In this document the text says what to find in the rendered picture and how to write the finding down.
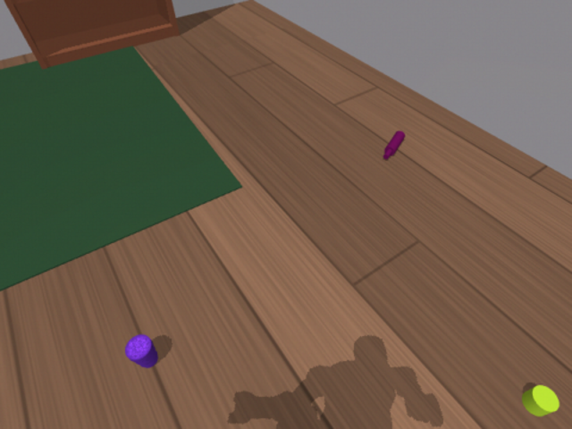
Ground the bookshelf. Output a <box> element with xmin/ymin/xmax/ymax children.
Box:
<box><xmin>4</xmin><ymin>0</ymin><xmax>180</xmax><ymax>70</ymax></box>

